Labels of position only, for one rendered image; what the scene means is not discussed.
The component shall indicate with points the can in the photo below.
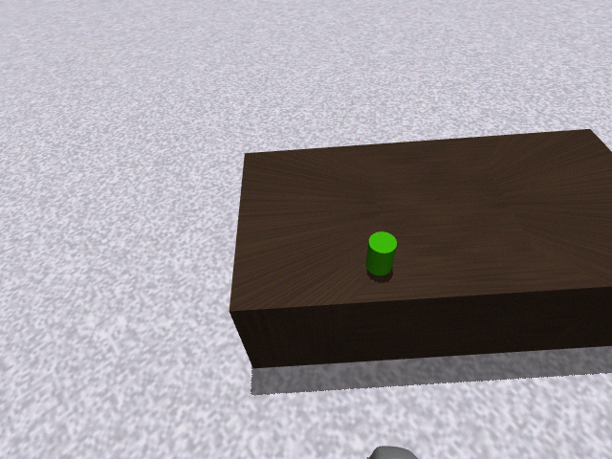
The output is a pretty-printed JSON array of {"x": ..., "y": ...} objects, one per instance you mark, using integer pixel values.
[{"x": 380, "y": 254}]

